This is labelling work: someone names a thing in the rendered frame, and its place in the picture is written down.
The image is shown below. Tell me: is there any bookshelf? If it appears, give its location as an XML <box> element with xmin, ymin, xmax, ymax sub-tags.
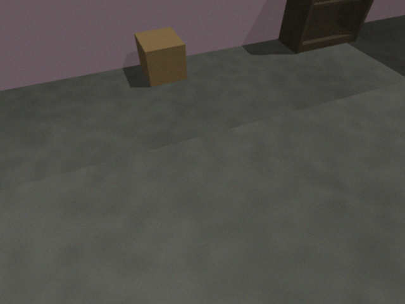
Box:
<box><xmin>278</xmin><ymin>0</ymin><xmax>374</xmax><ymax>54</ymax></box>

